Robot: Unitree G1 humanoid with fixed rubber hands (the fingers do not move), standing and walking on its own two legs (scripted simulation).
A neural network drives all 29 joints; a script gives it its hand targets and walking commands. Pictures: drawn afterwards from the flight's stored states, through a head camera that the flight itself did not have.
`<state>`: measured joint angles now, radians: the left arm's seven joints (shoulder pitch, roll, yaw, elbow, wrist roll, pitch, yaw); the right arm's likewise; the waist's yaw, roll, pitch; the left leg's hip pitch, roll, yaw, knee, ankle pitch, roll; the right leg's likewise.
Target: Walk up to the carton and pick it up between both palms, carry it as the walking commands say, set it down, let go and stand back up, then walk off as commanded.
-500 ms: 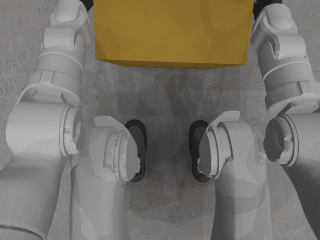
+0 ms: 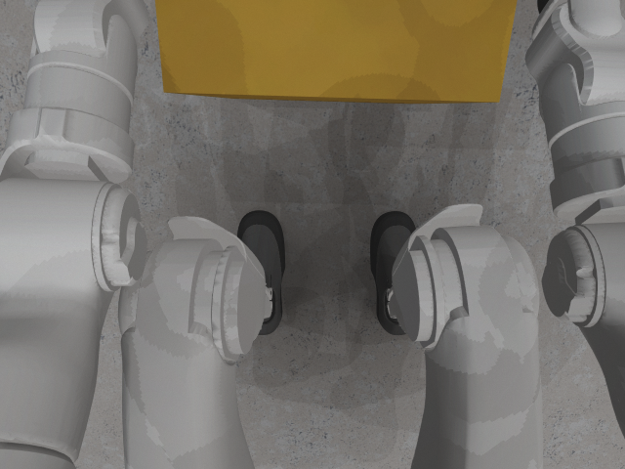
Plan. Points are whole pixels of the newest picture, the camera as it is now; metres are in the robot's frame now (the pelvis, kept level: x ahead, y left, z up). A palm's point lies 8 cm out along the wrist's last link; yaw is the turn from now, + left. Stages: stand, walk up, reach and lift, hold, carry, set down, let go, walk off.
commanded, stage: set down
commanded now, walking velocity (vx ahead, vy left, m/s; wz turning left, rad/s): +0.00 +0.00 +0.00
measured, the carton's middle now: out of the picture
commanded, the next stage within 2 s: let go in 1.34 s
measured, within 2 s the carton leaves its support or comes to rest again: neither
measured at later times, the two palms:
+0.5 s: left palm out of the picture +0.56 +0.17 -0.06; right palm out of the picture +0.52 -0.23 -0.06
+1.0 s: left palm out of the picture +0.57 +0.18 +0.08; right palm out of the picture +0.53 -0.23 +0.09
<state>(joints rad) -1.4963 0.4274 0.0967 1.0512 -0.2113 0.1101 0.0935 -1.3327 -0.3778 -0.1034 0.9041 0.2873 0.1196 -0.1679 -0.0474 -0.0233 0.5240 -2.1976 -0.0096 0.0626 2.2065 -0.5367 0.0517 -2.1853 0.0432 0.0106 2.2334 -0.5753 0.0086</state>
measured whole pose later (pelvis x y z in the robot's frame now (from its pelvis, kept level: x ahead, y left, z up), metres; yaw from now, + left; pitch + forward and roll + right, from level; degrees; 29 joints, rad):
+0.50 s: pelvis +0.00 +0.00 +0.08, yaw -1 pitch +28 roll +0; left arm -1.37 0.45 0.10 0.77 -0.21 0.28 0.08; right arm -1.24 -0.38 -0.18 0.62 0.26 0.32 -0.16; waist -0.05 -0.02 0.52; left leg -1.93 -0.02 0.04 1.98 -0.54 0.05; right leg -1.92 0.04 0.01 1.99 -0.57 0.01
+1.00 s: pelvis +0.01 +0.01 +0.20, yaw -1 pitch +27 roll -1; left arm -1.31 0.46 0.12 0.58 -0.21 0.41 0.07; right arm -1.20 -0.40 -0.20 0.48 0.24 0.43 -0.13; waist -0.04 -0.02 0.52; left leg -1.58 -0.03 0.03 1.58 -0.47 0.05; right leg -1.56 0.04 0.02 1.59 -0.49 0.01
